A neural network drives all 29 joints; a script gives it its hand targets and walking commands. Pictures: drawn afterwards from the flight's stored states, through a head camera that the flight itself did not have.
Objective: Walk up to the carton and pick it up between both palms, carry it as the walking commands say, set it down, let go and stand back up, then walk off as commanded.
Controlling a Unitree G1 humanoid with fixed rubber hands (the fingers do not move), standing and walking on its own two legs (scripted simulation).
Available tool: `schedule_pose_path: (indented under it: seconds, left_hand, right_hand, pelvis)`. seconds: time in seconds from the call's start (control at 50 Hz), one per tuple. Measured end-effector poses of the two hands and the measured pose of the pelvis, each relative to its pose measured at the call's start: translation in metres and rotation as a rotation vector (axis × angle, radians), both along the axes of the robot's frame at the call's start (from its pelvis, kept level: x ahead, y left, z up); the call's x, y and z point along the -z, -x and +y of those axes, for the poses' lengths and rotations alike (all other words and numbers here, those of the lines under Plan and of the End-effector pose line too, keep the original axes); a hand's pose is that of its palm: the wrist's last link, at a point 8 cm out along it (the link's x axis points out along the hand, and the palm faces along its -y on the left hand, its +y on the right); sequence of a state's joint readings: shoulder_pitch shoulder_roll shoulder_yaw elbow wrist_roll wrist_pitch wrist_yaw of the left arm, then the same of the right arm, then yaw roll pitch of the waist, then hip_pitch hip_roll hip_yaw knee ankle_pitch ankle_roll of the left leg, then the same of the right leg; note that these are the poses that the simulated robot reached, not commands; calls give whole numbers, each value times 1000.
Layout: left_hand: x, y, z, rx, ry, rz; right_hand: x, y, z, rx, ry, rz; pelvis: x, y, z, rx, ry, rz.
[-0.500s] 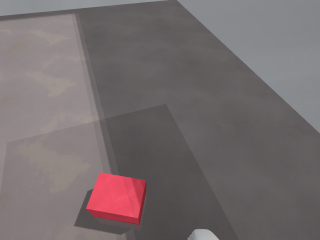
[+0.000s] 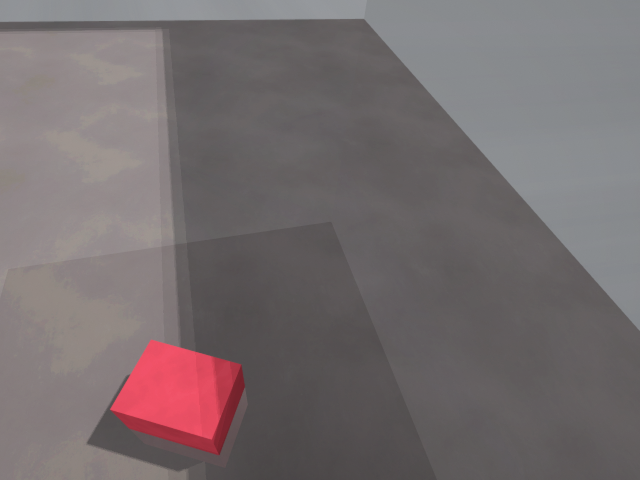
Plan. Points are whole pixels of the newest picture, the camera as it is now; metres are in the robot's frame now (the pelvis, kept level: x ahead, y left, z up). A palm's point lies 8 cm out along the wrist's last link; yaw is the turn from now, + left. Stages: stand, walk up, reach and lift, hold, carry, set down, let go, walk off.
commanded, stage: walk off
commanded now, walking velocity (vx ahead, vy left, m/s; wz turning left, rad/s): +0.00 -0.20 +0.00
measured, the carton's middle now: (184, 396) +0.44 +0.33 -0.68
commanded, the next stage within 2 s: stand in 1.12 s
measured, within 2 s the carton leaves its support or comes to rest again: neither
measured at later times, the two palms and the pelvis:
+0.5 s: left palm out of the picture +0.07 +0.09 -0.11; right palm out of the picture -0.01 -0.45 -0.13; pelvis +0.00 -0.17 +0.01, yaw -1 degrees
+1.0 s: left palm out of the picture +0.02 -0.02 -0.14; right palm out of the picture -0.01 -0.54 -0.08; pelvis -0.01 -0.27 +0.02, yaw +0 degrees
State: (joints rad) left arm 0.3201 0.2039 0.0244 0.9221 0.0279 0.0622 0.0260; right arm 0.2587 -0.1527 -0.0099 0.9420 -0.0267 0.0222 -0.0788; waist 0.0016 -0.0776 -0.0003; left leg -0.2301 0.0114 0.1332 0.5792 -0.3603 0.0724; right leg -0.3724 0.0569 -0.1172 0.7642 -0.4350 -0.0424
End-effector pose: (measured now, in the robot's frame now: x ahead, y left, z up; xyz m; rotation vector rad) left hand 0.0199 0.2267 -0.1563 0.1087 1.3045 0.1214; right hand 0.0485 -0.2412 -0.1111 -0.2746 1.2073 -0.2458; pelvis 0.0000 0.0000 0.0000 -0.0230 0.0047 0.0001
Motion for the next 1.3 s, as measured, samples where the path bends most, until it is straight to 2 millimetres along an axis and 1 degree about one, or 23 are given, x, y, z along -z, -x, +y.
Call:
schedule_pose_path:
  seconds: [0.04, 0.1, 0.16, 0.22, 0.26, 0.32, 0.36, 0.4, 0.46, 0.52, 0.58, 0.68, 0.76, 0.8, 0.84, 0.94, 1.0, 1.06, 1.14, 1.18, 1.22, 1.26, 1.3]
  left_hand:
    - [-6, 1, -8, 6, 19, 13]
    - [-15, -2, -12, 11, 15, 17]
    - [-20, -2, -14, 18, -6, 29]
    - [-24, -7, -23, 32, -28, 36]
    - [-26, -17, -34, 50, -41, 25]
    - [-31, -40, -59, 82, -62, -14]
    - [-35, -55, -79, 103, -87, -49]
    - [-37, -63, -98, 113, -119, -77]
    - [-46, -58, -123, 113, -141, -93]
    - [-51, -49, -144, 93, -150, -91]
    - [-51, -45, -163, 69, -146, -110]
    - [-34, -36, -198, 40, -106, -120]
    - [-10, -18, -226, 18, -45, -82]
    - [1, -8, -236, 2, -15, -57]
    - [4, 0, -244, -7, 7, -27]
    - [-15, 2, -250, 10, 6, -6]
    - [-21, 4, -251, 21, -9, 11]
    - [-23, 4, -260, 28, -22, 29]
    - [-27, -15, -289, 65, -41, 8]
    - [-30, -30, -307, 86, -58, -24]
    - [-32, -42, -325, 100, -91, -61]
    - [-36, -43, -342, 101, -123, -81]
    - [-44, -38, -356, 101, -146, -85]
  right_hand:
    - [-9, 18, -13, 23, 17, 38]
    - [-21, 38, -34, 43, 38, 82]
    - [-27, 47, -56, 53, 56, 89]
    - [-28, 53, -80, 64, 61, 92]
    - [-24, 57, -97, 77, 56, 97]
    - [-13, 67, -127, 98, 42, 121]
    - [-2, 75, -151, 117, 31, 143]
    - [13, 79, -176, 117, 19, 163]
    - [21, 72, -196, 114, -9, 173]
    - [20, 49, -210, 85, -30, 130]
    - [18, 27, -222, 50, -37, 81]
    - [13, -1, -231, 5, -37, 15]
    - [9, -9, -235, -18, -23, -10]
    - [8, -5, -238, -16, -10, -9]
    - [1, 7, -245, -5, 5, 6]
    - [-18, 51, -277, 44, 47, 97]
    - [-27, 61, -299, 58, 65, 109]
    - [-29, 64, -321, 65, 73, 103]
    - [-21, 72, -355, 81, 59, 110]
    - [-12, 78, -376, 99, 44, 123]
    - [3, 83, -399, 111, 22, 135]
    - [16, 83, -415, 101, -6, 145]
    - [21, 76, -420, 101, -44, 136]
  pelvis:
    - [-8, -1, -7, -2, 13, -3]
    - [-17, 0, -19, 0, 29, -1]
    - [-20, 2, -34, 6, 37, 1]
    - [-20, 3, -53, 14, 37, 4]
    - [-19, 3, -67, 18, 30, 5]
    - [-14, 3, -92, 21, 13, 9]
    - [-9, 2, -112, 23, -2, 12]
    - [-1, 2, -132, 24, -8, 9]
    - [-3, 4, -154, 17, -24, 4]
    - [-7, 5, -172, 13, -36, 4]
    - [-8, 5, -188, 7, -30, 2]
    - [-4, 7, -213, 2, -13, -2]
    - [3, 10, -230, -1, 7, -6]
    - [7, 10, -237, -6, 14, -8]
    - [3, 10, -244, -4, -2, -11]
    - [-15, 11, -260, -6, 26, -4]
    - [-20, 13, -273, 1, 36, 1]
    - [-21, 14, -290, 10, 40, 6]
    - [-17, 16, -319, 16, 26, 8]
    - [-13, 17, -336, 19, 12, 10]
    - [-5, 16, -356, 20, -11, 11]
    - [-1, 17, -371, 19, -4, 1]
    - [-4, 17, -384, 17, -17, -2]
